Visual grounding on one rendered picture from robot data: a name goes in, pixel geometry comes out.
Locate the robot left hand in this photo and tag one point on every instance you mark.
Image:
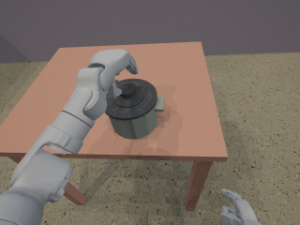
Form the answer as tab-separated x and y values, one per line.
118	60

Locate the table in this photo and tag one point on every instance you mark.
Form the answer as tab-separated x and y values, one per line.
188	129

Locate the robot left upper arm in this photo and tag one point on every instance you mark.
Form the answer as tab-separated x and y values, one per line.
43	180

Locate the knob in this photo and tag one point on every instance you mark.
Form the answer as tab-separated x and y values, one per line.
128	90

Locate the robot right hand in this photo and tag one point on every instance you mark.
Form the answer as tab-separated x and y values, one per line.
242	213

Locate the left robot forearm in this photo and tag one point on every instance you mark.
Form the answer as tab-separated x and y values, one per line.
86	104

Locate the lid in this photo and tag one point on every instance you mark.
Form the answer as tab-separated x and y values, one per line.
135	107

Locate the pot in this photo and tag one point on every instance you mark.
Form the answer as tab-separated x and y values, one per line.
140	127

